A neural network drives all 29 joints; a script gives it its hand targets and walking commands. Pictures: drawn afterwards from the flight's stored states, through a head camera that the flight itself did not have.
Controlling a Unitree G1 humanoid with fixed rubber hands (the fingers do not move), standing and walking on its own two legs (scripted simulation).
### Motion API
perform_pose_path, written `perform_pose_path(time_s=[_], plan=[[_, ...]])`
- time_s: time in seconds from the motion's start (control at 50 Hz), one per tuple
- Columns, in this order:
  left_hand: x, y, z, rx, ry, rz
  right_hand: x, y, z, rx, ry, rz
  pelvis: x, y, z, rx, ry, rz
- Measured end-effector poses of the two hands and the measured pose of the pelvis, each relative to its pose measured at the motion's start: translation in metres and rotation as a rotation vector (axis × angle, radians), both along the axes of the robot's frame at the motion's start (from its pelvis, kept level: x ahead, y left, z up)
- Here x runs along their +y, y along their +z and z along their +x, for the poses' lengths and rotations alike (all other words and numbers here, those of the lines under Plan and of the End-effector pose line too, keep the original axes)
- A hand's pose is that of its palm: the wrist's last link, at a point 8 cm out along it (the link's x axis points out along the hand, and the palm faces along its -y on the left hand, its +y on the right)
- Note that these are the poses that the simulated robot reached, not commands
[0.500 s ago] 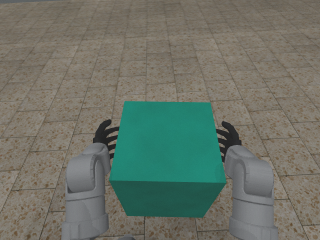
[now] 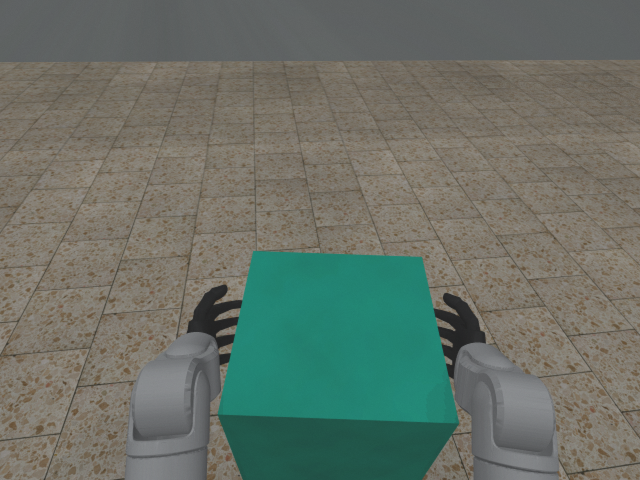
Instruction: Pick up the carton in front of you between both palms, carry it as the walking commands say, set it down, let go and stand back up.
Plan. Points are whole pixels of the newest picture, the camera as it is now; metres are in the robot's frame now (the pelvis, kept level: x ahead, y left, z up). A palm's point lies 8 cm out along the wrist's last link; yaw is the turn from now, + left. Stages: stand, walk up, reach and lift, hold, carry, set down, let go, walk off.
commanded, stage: carry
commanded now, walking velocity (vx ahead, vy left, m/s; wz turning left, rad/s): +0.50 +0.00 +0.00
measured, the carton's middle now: (332, 378) +0.27 +0.00 +0.02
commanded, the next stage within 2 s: none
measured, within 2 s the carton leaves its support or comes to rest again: neither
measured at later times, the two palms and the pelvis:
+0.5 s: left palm (256, 194) +0.56 +0.13 +0.09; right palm (426, 197) +0.58 -0.17 +0.08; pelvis +0.31 -0.04 +0.00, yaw +3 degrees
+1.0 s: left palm (261, 121) +0.84 +0.15 +0.09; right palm (393, 127) +0.85 -0.15 +0.08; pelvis +0.58 +0.00 -0.01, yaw +1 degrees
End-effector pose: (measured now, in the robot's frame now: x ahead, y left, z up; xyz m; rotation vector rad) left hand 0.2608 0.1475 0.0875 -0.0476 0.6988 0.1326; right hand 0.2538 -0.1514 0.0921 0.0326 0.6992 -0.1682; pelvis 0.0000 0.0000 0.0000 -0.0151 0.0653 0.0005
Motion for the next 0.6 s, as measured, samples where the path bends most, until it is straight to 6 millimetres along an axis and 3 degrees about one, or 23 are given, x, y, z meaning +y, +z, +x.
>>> perform_pose_path(time_s=[0.1, 0.2, 0.26, 0.34, 0.48, 0.6], plan=[[-0.011, 0.004, 0.065, -0.041, 0.020, 0.005, -0.011, 0.003, 0.071, -0.042, 0.017, 0.009, -0.014, -0.008, 0.068, -0.004, 0.004, 0.010], [-0.030, -0.012, 0.140, -0.033, 0.036, 0.037, -0.030, -0.022, 0.151, -0.034, 0.032, 0.042, -0.036, -0.030, 0.142, -0.012, 0.032, 0.000], [-0.034, -0.024, 0.169, 0.048, 0.055, 0.046, -0.034, -0.036, 0.187, 0.048, 0.053, 0.048, -0.044, -0.023, 0.172, -0.004, 0.051, 0.009], [-0.031, -0.023, 0.202, 0.087, 0.089, 0.045, -0.030, -0.035, 0.230, 0.086, 0.083, 0.048, -0.049, -0.008, 0.212, 0.006, 0.057, 0.026], [-0.023, -0.002, 0.285, 0.017, 0.089, 0.040, -0.022, -0.013, 0.312, 0.016, 0.091, 0.034, -0.041, 0.002, 0.297, 0.013, 0.048, 0.037], [-0.004, 0.003, 0.376, -0.057, 0.061, 0.017, -0.004, -0.002, 0.395, -0.058, 0.058, 0.015, -0.018, -0.012, 0.385, 0.001, 0.038, 0.016]])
